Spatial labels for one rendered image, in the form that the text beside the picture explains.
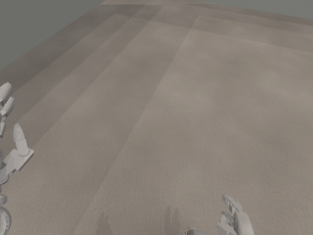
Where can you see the left robot hand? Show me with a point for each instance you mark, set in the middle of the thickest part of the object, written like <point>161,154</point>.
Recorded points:
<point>17,158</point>

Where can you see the robot left forearm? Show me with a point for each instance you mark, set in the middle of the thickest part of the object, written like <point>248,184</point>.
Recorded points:
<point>5,216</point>

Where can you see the right robot hand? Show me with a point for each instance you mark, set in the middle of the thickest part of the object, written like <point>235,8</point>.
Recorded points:
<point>239,224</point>

